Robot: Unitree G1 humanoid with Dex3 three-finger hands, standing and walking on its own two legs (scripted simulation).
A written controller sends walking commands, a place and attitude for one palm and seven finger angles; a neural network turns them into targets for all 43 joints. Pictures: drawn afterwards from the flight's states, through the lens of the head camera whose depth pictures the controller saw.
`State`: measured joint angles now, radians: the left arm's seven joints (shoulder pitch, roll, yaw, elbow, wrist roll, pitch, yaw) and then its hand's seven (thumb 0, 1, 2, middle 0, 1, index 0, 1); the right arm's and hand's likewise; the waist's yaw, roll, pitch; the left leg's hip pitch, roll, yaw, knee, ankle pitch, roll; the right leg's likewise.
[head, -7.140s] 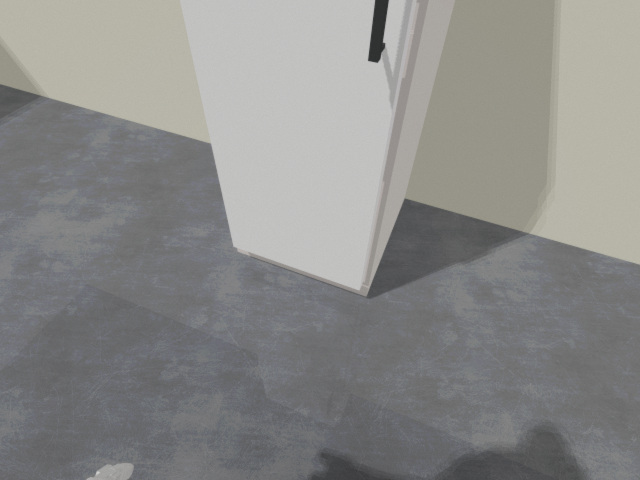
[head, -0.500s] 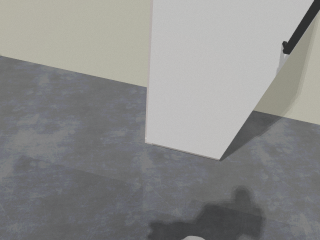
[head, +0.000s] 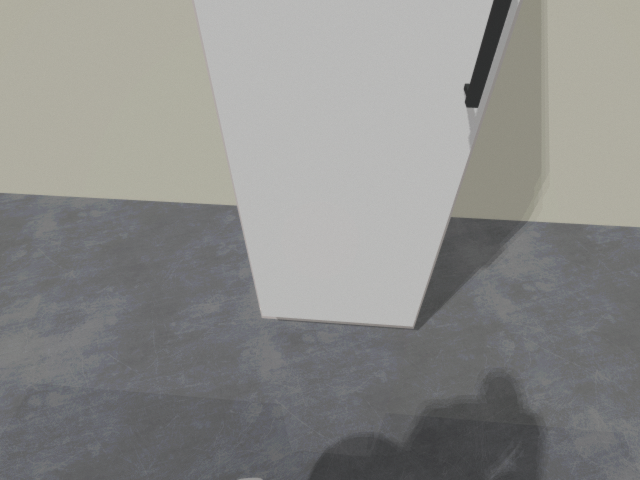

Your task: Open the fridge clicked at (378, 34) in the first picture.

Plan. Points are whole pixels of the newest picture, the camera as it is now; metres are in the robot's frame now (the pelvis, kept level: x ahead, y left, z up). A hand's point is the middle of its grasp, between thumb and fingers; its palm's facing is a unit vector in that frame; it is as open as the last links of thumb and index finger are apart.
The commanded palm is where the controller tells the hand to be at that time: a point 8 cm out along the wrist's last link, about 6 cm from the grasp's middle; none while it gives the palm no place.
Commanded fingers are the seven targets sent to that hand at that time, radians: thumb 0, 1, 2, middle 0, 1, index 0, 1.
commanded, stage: take the last steps up to it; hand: right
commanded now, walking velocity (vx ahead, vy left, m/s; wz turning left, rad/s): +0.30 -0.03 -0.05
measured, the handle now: (489, 27) +0.70 -0.22 +0.26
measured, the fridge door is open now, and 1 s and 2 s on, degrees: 0 0 0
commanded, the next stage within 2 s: come to a stop and stand still in 0.52 s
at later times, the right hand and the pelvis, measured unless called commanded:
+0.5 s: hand out of the picture +0.09 -0.17 -0.18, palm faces +0.14 +0.98 -0.17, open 7.3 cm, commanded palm none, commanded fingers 0.00 -0.90 -0.90 0.20 0.30 0.20 0.30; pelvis +0.14 +0.00 -0.01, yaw -3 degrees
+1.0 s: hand (462, 395) +0.30 -0.21 -0.17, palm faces +0.03 +0.96 -0.27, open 7.4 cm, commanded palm none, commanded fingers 0.00 -0.90 -0.90 0.20 0.30 0.20 0.30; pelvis +0.22 -0.01 -0.01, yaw +0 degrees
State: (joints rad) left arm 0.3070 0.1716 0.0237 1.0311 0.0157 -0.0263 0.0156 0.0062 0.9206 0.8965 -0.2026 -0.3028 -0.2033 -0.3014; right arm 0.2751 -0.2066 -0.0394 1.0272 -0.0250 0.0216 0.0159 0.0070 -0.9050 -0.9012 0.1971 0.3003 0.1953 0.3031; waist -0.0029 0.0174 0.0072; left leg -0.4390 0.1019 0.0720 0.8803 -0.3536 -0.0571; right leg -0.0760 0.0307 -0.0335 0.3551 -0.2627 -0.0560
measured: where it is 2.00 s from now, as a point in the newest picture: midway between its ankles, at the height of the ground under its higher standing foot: outside the picture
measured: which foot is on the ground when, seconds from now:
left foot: up 0.00-0.12, down 0.14-0.56, up 0.58-1.00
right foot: down 0.00-0.16, up 0.18-0.54, down 0.56-1.00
